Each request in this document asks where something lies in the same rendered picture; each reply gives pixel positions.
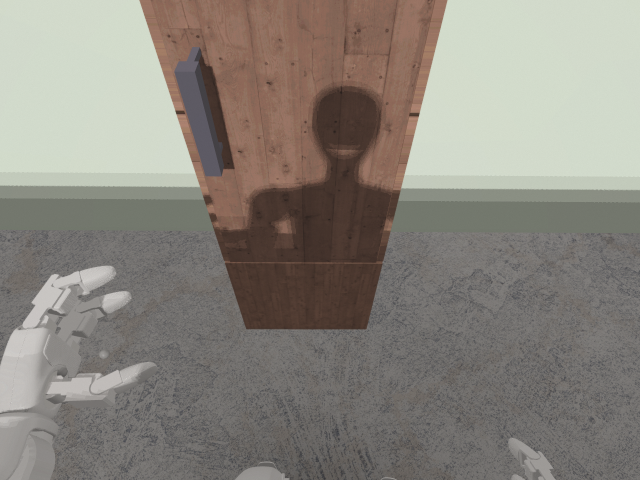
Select handle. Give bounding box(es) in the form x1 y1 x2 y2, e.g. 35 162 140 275
174 47 224 176

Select cupboard door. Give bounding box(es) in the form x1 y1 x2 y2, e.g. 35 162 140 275
151 0 435 263

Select left robot hand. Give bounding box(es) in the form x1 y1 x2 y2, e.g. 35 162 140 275
0 266 158 419

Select right robot hand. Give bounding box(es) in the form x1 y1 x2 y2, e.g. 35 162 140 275
508 438 556 480

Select robot left forearm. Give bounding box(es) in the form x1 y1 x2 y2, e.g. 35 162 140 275
0 412 59 480

